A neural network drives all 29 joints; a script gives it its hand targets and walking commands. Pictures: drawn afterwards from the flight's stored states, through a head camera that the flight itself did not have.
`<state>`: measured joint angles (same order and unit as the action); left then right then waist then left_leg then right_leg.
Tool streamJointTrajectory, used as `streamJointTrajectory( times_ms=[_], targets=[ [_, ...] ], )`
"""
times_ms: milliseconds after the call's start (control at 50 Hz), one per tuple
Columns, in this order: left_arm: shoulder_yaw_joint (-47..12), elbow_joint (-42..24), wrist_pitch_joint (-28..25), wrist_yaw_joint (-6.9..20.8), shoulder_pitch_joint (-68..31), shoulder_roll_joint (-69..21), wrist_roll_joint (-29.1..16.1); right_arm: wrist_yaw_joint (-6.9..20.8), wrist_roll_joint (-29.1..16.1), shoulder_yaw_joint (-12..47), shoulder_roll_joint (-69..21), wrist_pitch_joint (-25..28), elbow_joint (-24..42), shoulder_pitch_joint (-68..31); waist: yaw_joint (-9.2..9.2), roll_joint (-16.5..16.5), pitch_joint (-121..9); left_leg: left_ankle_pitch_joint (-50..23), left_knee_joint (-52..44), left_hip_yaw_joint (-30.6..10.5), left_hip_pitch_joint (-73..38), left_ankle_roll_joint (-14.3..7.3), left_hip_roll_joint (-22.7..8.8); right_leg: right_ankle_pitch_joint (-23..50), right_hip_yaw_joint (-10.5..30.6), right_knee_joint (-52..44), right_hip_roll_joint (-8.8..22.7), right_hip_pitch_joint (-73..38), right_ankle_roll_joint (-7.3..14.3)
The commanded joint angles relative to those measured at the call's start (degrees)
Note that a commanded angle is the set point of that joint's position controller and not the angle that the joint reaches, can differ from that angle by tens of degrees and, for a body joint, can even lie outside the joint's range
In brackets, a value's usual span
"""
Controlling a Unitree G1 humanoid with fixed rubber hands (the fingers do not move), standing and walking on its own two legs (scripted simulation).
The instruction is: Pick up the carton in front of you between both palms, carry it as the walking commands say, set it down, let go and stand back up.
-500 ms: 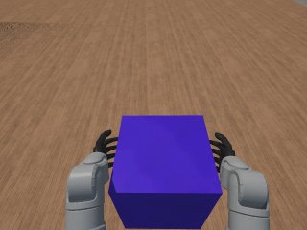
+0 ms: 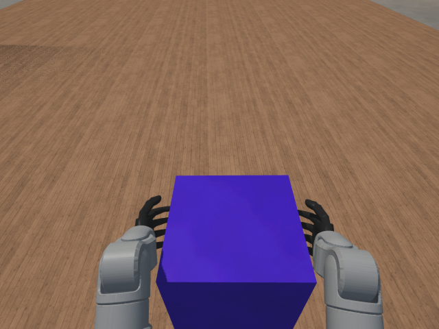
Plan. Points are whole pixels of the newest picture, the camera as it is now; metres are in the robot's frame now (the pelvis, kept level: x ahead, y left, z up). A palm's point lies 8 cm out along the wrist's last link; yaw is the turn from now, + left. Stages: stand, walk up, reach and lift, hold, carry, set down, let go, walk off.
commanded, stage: carry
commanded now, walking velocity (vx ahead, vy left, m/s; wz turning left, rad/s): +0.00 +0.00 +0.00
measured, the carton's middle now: (232, 259) +0.26 +0.00 +0.01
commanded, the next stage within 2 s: hold in 1.06 s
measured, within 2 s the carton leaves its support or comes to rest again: neither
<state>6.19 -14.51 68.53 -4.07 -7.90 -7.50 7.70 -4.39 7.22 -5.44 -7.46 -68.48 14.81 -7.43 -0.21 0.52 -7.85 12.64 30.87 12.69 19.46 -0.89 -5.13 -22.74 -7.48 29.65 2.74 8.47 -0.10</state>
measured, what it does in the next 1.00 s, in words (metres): stands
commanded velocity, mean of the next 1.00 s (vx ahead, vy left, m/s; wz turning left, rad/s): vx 0.00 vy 0.00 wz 0.00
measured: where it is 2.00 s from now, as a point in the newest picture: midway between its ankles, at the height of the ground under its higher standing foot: outside the picture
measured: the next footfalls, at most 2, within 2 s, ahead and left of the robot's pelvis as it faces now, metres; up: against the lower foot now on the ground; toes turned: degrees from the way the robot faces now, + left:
none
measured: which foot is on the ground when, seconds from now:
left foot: down 0.00-1.00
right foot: down 0.00-1.00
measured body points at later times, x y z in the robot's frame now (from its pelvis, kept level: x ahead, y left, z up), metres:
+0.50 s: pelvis -0.03 +0.00 +0.00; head -0.06 +0.01 +0.45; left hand +0.26 +0.15 +0.03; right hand +0.25 -0.15 +0.03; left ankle +0.04 +0.11 -0.73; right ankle -0.08 -0.10 -0.73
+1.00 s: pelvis -0.03 +0.00 +0.00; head -0.05 +0.00 +0.45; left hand +0.26 +0.15 +0.03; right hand +0.26 -0.15 +0.03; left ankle +0.04 +0.11 -0.73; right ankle -0.08 -0.10 -0.73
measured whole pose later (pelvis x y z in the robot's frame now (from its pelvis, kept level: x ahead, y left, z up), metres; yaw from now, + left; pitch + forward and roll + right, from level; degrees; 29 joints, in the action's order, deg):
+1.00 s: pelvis -0.03 +0.00 +0.00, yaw +0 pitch +2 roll +0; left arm 9.3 8.3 42.6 -1.1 -11.1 -7.9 13.5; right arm -1.0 12.9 -8.9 -7.9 -42.4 -8.3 -10.7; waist 0.0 0.4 -5.5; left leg 8.7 29.1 12.5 21.8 -1.4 -5.5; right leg -20.4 -7.7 31.0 2.3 12.2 0.5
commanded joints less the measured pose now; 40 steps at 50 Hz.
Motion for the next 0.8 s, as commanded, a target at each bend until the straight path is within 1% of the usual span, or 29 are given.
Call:
streamJointTrajectory(
  times_ms=[0, 140, 260, 380, 480, 520, 560, 640, 720, 780],
  targets=[
    [-40.8, -1.3, -1.9, 15.0, -26.0, -51.4, -21.6, 14.9, -21.2, 40.3, -52.4, 2.1, 1.3, -26.7, 0.08, 0.0, -7.5, -13.5, -3.3, -6.4, -9.4, -0.1, -5.4, 17.7, 4.5, -5.8, 6.4, 4.9, 0.8],
    [-39.6, 1.3, -7.6, 14.7, -25.7, -49.9, -19.0, 14.7, -18.6, 38.7, -50.5, 7.8, -1.4, -26.1, 0.13, -0.2, -7.9, -10.9, -4.3, -6.8, -9.3, -0.2, -5.5, 13.8, 5.1, -6.4, 6.2, 5.9, 1.3],
    [-36.0, 5.5, -13.0, 14.4, -23.7, -47.1, -15.0, 14.4, -14.8, 35.2, -47.7, 13.2, -5.6, -24.3, 0.14, -0.6, -8.3, -10.8, -4.8, -6.9, -9.1, -0.1, -5.6, 12.4, 5.1, -6.4, 5.9, 6.5, 1.5],
    [-31.2, 11.9, -20.1, 14.1, -25.0, -45.7, -10.5, 14.4, -10.4, 30.2, -46.0, 20.3, -11.8, -25.6, 0.09, -0.8, -8.1, -8.9, -5.5, -7.2, -8.7, 0.0, -5.6, 10.2, 5.2, -6.6, 5.7, 7.4, 1.6],
    [-25.8, 19.4, -26.6, 14.5, -28.0, -46.5, -6.6, 14.8, -6.7, 25.0, -46.8, 26.8, -19.1, -28.9, 0.02, -0.8, -8.6, -7.7, -6.1, -7.4, -8.8, 0.0, -5.7, 9.0, 5.2, -6.7, 5.6, 7.4, 1.7],
    [-24.3, 21.9, -29.1, 14.9, -29.4, -47.5, -5.6, 15.2, -5.8, 23.7, -47.9, 29.2, -21.6, -30.4, -0.02, -0.9, -9.1, -7.9, -6.2, -7.5, -8.9, 0.0, -5.7, 9.0, 5.3, -6.5, 5.5, 7.2, 1.8],
    [-24.2, 23.5, -30.9, 15.2, -30.5, -49.0, -5.3, 15.5, -5.5, 23.6, -49.4, 31.1, -23.2, -31.5, -0.02, -0.9, -9.8, -8.6, -6.0, -7.5, -9.3, -0.1, -5.7, 9.2, 5.3, -6.2, 5.5, 6.9, 1.8],
    [-25.6, 23.8, -32.0, 15.6, -30.6, -51.1, -5.7, 15.8, -5.9, 24.8, -51.5, 32.1, -23.5, -31.6, 0.09, -1.0, -11.4, -11.6, -5.3, -7.4, -10.2, -0.2, -5.7, 11.1, 5.2, -5.4, 5.5, 6.0, 1.7],
    [-29.0, 20.3, -29.9, 15.5, -28.8, -51.6, -7.9, 15.7, -8.0, 28.0, -52.1, 30.1, -20.1, -29.6, 0.17, -1.0, -12.4, -14.6, -4.4, -7.3, -10.7, -0.3, -5.8, 14.0, 5.1, -4.6, 5.7, 5.5, 1.5],
    [-28.8, 19.6, -28.2, 15.3, -27.2, -50.3, -7.9, 15.5, -7.9, 27.7, -50.7, 28.4, -19.4, -27.9, 0.15, -0.7, -12.4, -15.6, -3.9, -7.0, -10.4, -0.3, -5.8, 15.4, 4.9, -4.1, 5.7, 5.5, 1.4]
  ],
)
